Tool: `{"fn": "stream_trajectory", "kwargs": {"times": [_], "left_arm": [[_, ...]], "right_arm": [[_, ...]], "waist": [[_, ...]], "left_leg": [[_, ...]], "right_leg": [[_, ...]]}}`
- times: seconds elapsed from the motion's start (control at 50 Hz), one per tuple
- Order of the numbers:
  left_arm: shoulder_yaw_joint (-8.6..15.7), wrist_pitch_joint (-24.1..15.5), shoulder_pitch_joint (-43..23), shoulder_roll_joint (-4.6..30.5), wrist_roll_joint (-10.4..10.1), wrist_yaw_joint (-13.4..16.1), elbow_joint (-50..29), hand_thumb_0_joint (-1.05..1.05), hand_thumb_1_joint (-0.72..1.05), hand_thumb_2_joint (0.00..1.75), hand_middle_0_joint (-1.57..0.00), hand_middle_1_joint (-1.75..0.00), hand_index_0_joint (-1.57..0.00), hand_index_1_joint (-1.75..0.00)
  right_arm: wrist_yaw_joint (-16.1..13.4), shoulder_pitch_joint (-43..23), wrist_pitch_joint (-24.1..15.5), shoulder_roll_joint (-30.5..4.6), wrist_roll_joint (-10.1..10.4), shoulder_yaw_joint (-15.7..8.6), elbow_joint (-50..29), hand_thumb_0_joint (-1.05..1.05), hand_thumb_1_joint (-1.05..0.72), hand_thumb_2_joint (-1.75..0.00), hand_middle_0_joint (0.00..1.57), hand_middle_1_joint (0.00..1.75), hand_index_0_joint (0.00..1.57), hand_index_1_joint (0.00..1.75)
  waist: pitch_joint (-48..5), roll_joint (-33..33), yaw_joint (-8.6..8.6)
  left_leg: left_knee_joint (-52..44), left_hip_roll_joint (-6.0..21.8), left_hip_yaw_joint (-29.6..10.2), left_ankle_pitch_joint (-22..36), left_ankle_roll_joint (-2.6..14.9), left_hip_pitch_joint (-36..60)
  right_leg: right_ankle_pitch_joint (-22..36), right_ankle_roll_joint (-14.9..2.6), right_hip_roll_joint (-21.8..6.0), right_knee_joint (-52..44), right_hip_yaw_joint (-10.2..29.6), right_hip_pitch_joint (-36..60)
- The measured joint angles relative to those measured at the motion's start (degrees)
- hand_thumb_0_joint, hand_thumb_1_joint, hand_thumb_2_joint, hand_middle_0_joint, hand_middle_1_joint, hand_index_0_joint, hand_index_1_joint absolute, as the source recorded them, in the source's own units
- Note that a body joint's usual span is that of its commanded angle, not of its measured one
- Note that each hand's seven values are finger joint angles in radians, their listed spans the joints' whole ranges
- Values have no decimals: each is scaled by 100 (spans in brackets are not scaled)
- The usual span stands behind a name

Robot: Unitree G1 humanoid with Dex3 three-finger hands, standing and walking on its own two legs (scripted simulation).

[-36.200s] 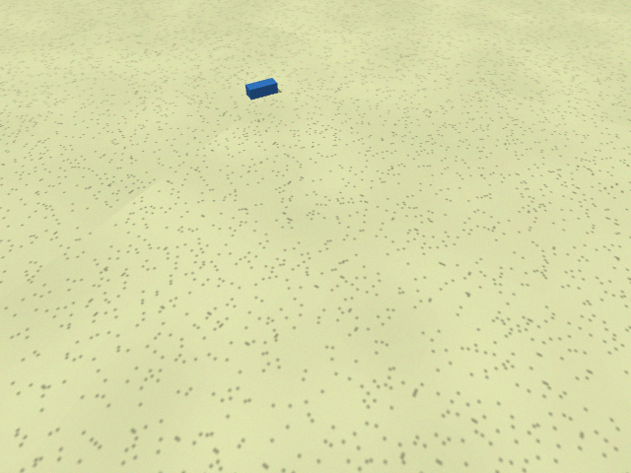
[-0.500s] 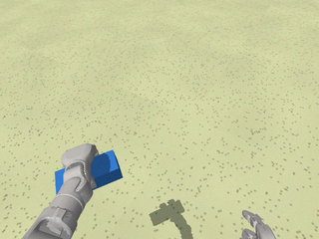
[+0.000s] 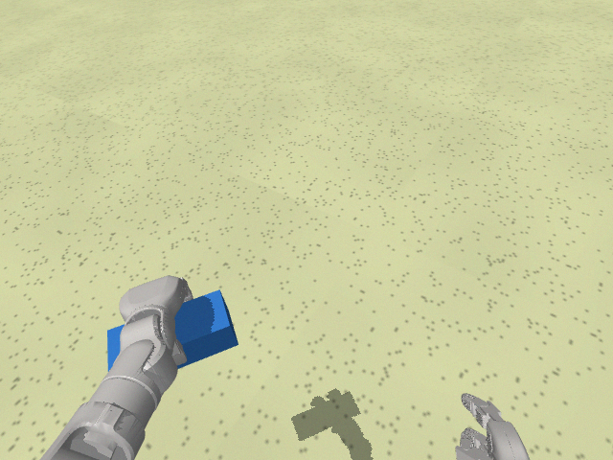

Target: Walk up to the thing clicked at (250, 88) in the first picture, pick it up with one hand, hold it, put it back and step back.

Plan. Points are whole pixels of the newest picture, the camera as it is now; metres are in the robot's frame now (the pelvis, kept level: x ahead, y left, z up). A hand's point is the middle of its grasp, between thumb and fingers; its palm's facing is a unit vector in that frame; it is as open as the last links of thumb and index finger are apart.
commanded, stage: hold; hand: left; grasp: from above
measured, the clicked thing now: (174, 337) +0.31 +0.23 -0.07
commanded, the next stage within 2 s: crouch in 0.34 s
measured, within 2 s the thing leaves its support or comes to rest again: neither
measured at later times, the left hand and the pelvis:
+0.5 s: hand (165, 326) +0.31 +0.23 -0.03, palm faces -0.41 -0.19 -0.89, open 10.0 cm; pelvis +0.01 +0.01 +0.00, yaw +0 degrees
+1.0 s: hand (189, 356) +0.33 +0.24 -0.18, palm faces -0.42 -0.07 -0.90, open 10.0 cm; pelvis -0.02 +0.00 -0.07, yaw +0 degrees
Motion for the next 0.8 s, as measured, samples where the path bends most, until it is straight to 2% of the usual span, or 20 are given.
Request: {"fn": "stream_trajectory", "kwargs": {"times": [0.22,0.3,0.48,0.56,0.7,0.8], "left_arm": [[60,-164,26,62,123,81,21,0,6,39,-67,-55,-69,-52],[58,-153,-65,77,90,150,104,0,5,40,-68,-56,-69,-53],[37,-91,-91,29,13,84,199,0,5,40,-66,-59,-68,-56],[68,-188,-6,7,74,84,179,0,6,40,-65,-60,-67,-56],[186,-578,-84,1,295,468,718,0,6,40,-65,-59,-68,-55],[298,-896,-354,-10,413,1034,1518,0,7,39,-65,-59,-67,-54]], "right_arm": [[13,9,29,26,-26,-45,17,1,-89,-90,20,30,20,29],[30,38,63,25,-22,-63,51,1,-89,-90,20,30,20,29],[63,76,112,17,-6,-65,5,1,-89,-90,20,30,20,30],[61,81,120,16,-23,-68,-31,1,-88,-90,20,30,20,30],[121,59,105,34,-68,-96,-26,1,-88,-89,20,30,20,30],[207,85,57,17,-127,-163,35,1,-87,-89,20,30,20,30]], "waist": [[69,-50,49],[60,-32,49],[43,-12,-4],[79,-25,-13],[186,-131,-78],[215,-239,-170]], "left_leg": [[-1,-8,8,-22,15,10],[-19,-10,5,-24,23,41],[-87,-15,24,-7,32,87],[-95,-10,24,-1,26,76],[35,-5,-38,-17,14,-143],[416,10,-86,-124,4,-678]], "right_leg": [[10,16,-8,-54,8,33],[23,23,-10,-104,3,80],[48,31,-15,-177,20,121],[48,25,-10,-173,21,105],[13,11,-4,-46,-35,-90],[-85,2,12,297,-65,-593]]}}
